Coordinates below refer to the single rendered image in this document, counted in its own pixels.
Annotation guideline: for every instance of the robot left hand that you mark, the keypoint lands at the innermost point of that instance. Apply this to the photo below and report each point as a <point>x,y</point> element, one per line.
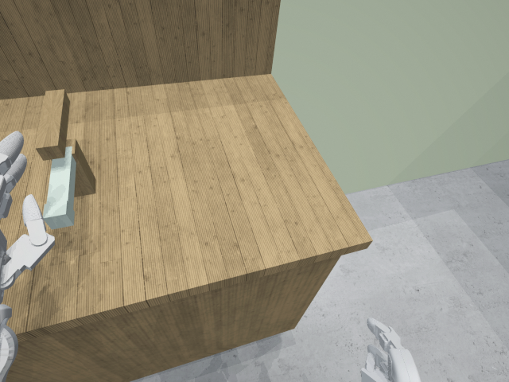
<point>27,251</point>

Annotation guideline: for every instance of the robot right hand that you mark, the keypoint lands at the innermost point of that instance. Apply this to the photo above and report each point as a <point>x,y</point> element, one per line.
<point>398,366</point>

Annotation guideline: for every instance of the tap lever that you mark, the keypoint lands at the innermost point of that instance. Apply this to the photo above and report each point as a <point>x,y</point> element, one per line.
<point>58,211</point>

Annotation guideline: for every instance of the robot left forearm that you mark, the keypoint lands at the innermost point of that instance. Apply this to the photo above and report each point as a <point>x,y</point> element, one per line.
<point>8,342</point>

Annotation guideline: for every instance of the counter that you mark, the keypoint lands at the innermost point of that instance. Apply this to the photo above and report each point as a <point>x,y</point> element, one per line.
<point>205,217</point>

